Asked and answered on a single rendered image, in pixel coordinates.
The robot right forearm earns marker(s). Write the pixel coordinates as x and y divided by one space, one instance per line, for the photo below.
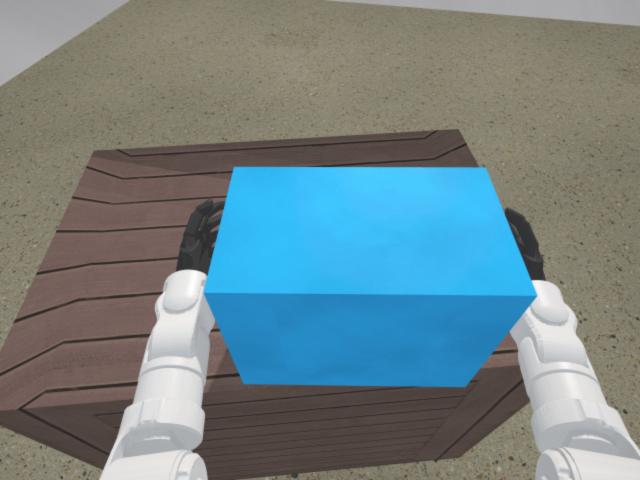
566 398

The left robot hand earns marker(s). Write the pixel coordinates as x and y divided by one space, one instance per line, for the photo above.
196 247

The robot right upper arm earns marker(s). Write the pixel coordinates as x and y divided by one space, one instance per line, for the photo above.
562 463

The carton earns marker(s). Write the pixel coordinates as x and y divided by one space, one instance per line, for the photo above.
364 276

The robot left forearm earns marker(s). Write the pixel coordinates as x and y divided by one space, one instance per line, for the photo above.
166 413

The robot left upper arm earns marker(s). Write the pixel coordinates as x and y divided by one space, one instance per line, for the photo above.
172 465

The right robot hand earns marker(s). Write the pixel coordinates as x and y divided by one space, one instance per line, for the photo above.
527 244

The pedestal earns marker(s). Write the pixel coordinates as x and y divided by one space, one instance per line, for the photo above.
70 364

